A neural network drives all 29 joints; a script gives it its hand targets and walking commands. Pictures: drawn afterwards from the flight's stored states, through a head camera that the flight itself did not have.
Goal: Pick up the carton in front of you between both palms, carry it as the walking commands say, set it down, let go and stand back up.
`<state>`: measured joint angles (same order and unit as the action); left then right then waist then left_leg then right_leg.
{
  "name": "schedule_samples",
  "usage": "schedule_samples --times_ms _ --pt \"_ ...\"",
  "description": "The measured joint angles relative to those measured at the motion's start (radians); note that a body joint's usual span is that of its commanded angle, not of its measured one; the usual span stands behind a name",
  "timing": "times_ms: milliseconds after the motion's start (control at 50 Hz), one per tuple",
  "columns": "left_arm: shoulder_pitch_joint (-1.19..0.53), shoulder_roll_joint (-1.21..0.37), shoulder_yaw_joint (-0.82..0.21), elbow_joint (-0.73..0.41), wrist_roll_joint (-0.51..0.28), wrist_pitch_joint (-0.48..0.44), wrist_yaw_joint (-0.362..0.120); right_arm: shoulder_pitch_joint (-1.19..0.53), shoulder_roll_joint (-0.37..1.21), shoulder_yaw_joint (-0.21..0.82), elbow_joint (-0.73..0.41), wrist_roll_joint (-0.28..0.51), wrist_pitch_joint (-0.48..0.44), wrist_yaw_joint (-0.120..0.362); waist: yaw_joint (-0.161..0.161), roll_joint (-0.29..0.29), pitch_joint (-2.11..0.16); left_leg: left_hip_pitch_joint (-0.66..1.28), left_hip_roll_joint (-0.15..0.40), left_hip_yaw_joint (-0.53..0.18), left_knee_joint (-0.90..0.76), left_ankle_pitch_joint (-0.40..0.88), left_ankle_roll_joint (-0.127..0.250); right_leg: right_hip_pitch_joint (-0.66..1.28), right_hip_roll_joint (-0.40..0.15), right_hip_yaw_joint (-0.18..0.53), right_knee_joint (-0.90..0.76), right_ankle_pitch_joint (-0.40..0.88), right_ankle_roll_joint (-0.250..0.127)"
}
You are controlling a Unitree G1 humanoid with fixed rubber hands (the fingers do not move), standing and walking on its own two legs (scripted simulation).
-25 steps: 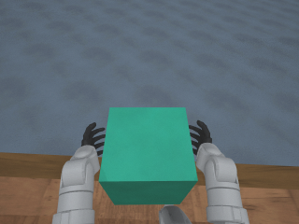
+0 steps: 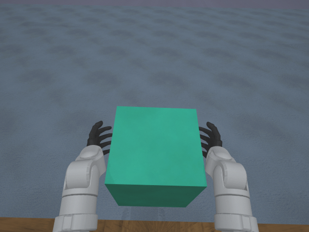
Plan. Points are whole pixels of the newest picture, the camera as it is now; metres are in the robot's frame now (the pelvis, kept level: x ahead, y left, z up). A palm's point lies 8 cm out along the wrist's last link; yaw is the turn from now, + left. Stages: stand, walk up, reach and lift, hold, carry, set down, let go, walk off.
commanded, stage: carry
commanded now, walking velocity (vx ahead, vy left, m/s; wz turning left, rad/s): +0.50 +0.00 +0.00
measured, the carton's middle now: (154, 161) +0.33 -0.02 +0.02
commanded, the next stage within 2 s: none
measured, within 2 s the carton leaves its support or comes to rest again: neither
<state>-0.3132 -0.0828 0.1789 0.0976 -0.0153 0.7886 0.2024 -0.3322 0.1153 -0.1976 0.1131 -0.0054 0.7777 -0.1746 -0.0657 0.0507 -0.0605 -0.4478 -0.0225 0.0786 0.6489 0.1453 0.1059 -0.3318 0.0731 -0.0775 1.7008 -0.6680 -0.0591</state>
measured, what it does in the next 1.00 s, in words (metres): goes down: right foot 0.16 m lower, then left foot 0.16 m lower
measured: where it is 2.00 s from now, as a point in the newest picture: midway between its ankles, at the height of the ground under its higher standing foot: (142, 130)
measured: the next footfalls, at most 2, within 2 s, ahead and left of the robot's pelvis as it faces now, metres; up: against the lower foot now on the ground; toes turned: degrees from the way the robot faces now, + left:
right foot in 0.36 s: +0.42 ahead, -0.06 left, -0.16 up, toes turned -1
left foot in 0.72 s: +0.83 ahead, +0.11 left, -0.33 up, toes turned +2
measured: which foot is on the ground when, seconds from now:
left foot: down 0.00-0.36, up 0.38-0.70, down 0.72-1.00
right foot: up 0.00-0.34, down 0.36-0.74, up 0.76-1.00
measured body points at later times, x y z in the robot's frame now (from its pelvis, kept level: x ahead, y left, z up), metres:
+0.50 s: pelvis +0.41 -0.01 -0.22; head +0.41 +0.01 +0.23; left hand +0.71 +0.18 -0.16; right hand +0.75 -0.13 -0.16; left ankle +0.41 +0.11 -0.82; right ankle +0.38 -0.05 -0.90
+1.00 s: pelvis +0.83 +0.04 -0.34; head +0.89 +0.05 +0.10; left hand +1.15 +0.17 -0.34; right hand +1.13 -0.14 -0.33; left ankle +0.79 +0.11 -1.06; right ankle +0.92 -0.10 -1.00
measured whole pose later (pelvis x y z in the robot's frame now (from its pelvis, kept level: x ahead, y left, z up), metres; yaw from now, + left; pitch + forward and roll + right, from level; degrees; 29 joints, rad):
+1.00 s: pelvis +0.83 +0.04 -0.34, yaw -1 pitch +6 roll +0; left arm -0.20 -0.13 0.20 0.05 0.01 0.69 0.17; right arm -0.23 0.11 -0.16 0.08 0.07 0.70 -0.20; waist -0.09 -0.02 0.01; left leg -0.34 -0.06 0.07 0.61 -0.38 0.08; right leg -0.81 -0.06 0.00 1.08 -0.32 -0.03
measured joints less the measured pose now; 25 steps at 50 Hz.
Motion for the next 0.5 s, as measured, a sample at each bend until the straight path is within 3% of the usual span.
schedule_samples --times_ms 20,60,100,120,160,240,300,320,340,360,400,440,460,500 --pt "-0.007 0.009 0.011 0.013 0.016 -0.008 0.003 -0.009 -0.001 0.017 0.006 0.002 0.001 -0.014 -0.031 -0.014 -0.005 0.003 -0.026 -0.002 0.053 -0.162 -0.004 -0.056 0.004 0.037 0.087 0.02 0.008" --pt "-0.016 0.003 0.031 0.042 0.044 -0.011 0.011 -0.013 -0.019 0.042 0.023 0.019 0.013 -0.042 -0.06 -0.028 -0.008 0.009 -0.066 -0.004 0.139 -0.4 0.007 -0.175 0.006 0.108 0.067 0.071 0.015" --pt "-0.024 -0.018 0.054 0.064 0.062 -0.004 0.01 -0.015 -0.036 0.047 0.044 0.044 0.024 -0.055 -0.074 -0.032 -0.005 0.015 -0.088 -0.01 0.199 -0.586 0.029 -0.288 -0.024 0.133 -0.113 0.154 0.022" --pt "-0.024 -0.028 0.067 0.072 0.068 -0.003 0.006 -0.016 -0.04 0.046 0.058 0.053 0.023 -0.058 -0.074 -0.04 0.003 0.013 -0.093 -0.005 0.23 -0.613 0.021 -0.329 -0.043 0.14 -0.234 0.201 0.029" --pt "-0.011 -0.04 0.085 0.07 0.071 -0.005 -0.006 -0.022 -0.036 0.042 0.081 0.062 0.018 -0.059 -0.066 -0.056 0.02 0.022 -0.101 0.002 0.288 -0.684 0.028 -0.395 -0.068 0.14 -0.403 0.334 0.031" --pt "0.025 -0.039 0.084 0.029 0.054 -0.034 -0.026 -0.025 -0.013 0.029 0.079 0.071 -0.017 -0.055 -0.048 -0.075 0.046 0.058 -0.105 -0.02 0.425 -0.869 0.032 -0.417 -0.079 0.111 -0.776 0.817 0.009" --pt "0.049 -0.025 0.063 -0.015 0.036 -0.054 -0.027 -0.014 0.001 0.032 0.046 0.069 -0.043 -0.044 -0.023 -0.095 0.043 0.114 -0.112 -0.024 0.542 -1.018 0.028 -0.329 -0.065 0.057 -1.017 1.013 0.001" --pt "0.047 -0.023 0.051 -0.019 0.029 -0.056 -0.025 -0.005 -0.001 0.029 0.029 0.067 -0.046 -0.038 0.001 -0.092 0.039 0.127 -0.1 -0.014 0.612 -0.954 0.023 -0.284 -0.052 0.027 -1.036 1.043 -0.006" --pt "0.038 -0.021 0.033 -0.018 0.023 -0.054 -0.023 0.011 -0.006 0.023 0.01 0.064 -0.05 -0.029 0.036 -0.095 0.035 0.121 -0.087 0.008 0.734 -0.898 0.022 -0.217 -0.041 -0.004 -1.06 1.036 -0.018" --pt "0.021 -0.023 0.012 -0.014 0.021 -0.047 -0.022 0.03 -0.013 0.013 -0.013 0.056 -0.054 -0.022 0.08 -0.104 0.026 0.09 -0.075 0.025 0.898 -0.817 0.001 -0.14 -0.033 -0.022 -1.086 0.945 -0.046" --pt "-0.007 -0.022 -0.029 -0.007 0.004 -0.037 -0.015 0.034 -0.036 -0.005 -0.02 0.028 -0.064 -0.021 0.156 -0.083 0.011 -0.016 -0.064 -0.022 1.134 -0.791 -0.04 -0.096 0.016 -0.023 -1.012 0.553 -0.082" --pt "-0.015 -0.002 -0.065 -0.002 -0.018 -0.023 0.023 0.03 -0.036 -0.018 -0.013 0.005 -0.054 -0.029 0.199 -0.072 0.005 -0.136 -0.058 -0.091 1.106 -0.736 -0.051 -0.081 0.054 -0.009 -0.931 0.27 -0.083" --pt "-0.015 0.007 -0.073 0.003 -0.034 -0.014 0.031 0.028 -0.029 -0.028 -0.008 -0.004 -0.048 -0.031 0.212 -0.064 0.006 -0.191 -0.043 -0.122 1.027 -0.702 -0.058 -0.088 0.062 -0.013 -0.882 0.233 -0.064" --pt "-0.009 0.016 -0.078 0.021 -0.053 0.0 0.04 0.041 -0.006 -0.049 -0.003 -0.02 -0.035 -0.03 0.218 -0.052 0.015 -0.262 -0.004 -0.158 0.773 -0.613 -0.072 -0.075 0.071 -0.016 -0.809 0.153 -0.074"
